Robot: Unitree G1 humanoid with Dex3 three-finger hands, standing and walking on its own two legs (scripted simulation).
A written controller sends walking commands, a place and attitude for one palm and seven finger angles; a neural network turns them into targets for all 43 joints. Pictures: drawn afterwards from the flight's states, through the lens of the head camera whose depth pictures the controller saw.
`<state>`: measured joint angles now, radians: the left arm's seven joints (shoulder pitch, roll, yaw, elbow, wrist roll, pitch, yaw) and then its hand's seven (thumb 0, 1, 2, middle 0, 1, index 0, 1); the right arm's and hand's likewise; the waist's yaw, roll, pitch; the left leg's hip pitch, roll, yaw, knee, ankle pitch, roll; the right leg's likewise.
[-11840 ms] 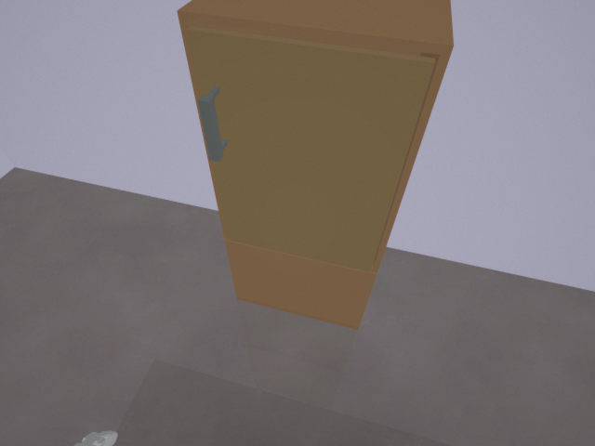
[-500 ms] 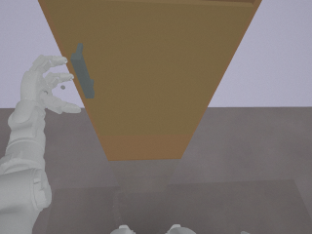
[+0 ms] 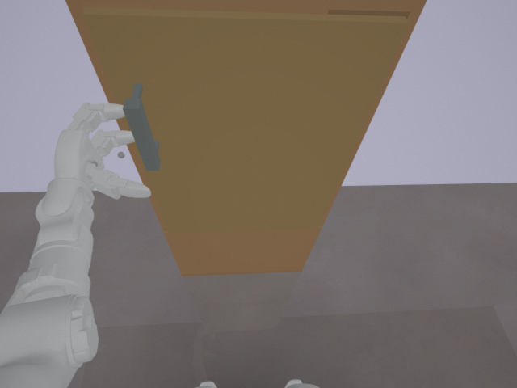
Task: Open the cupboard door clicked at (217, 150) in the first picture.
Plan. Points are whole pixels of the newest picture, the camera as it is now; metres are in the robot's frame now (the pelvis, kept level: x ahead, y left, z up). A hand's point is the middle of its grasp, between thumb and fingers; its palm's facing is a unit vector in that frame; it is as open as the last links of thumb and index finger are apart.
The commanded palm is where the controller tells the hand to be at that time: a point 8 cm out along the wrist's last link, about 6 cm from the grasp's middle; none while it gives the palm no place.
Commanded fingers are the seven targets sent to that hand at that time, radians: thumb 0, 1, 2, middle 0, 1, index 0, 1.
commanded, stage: slide the fingers in behind the handle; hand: left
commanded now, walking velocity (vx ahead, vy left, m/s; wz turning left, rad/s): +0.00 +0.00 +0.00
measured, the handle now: (145, 129) +0.51 +0.18 +0.09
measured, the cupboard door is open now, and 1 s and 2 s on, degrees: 0 1 2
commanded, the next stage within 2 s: close the thumb around the handle in 1.20 s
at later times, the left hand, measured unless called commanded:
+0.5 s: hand (147, 153) +0.45 +0.17 +0.09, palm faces +0.03 -1.00 +0.01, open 14.0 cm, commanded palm +0.42 +0.22 +0.09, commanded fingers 0.00 -0.50 0.30 -0.30 -1.20 -0.30 -1.20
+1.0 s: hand (158, 153) +0.45 +0.15 +0.09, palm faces +0.05 -1.00 +0.00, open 14.0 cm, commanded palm +0.42 +0.20 +0.09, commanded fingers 0.00 -0.50 0.30 -0.30 -1.20 -0.30 -1.20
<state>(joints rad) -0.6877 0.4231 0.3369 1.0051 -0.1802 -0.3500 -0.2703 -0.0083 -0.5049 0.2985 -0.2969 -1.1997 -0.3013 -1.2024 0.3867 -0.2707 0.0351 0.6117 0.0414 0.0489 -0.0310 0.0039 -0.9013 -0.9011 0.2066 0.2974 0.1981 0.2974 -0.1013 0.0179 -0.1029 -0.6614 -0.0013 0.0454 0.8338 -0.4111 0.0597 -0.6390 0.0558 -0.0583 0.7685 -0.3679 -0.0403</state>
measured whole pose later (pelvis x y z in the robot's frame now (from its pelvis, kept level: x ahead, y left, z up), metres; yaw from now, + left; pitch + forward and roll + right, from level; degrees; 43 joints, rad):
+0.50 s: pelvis -0.01 +0.00 +0.00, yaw +0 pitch +14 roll -2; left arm -0.77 0.36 0.28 1.07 -0.14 -0.38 -0.17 -0.01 -0.51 0.30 -0.30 -1.20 -0.30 -1.20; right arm 0.38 -0.27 0.04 0.63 0.03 0.02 -0.02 0.00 -0.90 -0.90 0.21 0.30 0.20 0.30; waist -0.10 0.02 -0.09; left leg -0.69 -0.01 0.04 0.86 -0.41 0.06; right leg -0.67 0.05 -0.06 0.81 -0.37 -0.04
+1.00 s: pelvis +0.00 -0.01 +0.00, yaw +0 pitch +13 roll -1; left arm -0.72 0.32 0.26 1.01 -0.15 -0.37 -0.12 -0.01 -0.50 0.30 -0.29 -1.20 -0.29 -1.20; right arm 0.37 -0.26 0.02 0.62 0.03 0.02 0.00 0.00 -0.90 -0.90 0.21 0.30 0.20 0.30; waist -0.09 0.02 -0.10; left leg -0.66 0.00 0.04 0.84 -0.41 0.05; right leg -0.65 0.06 -0.06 0.79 -0.38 -0.06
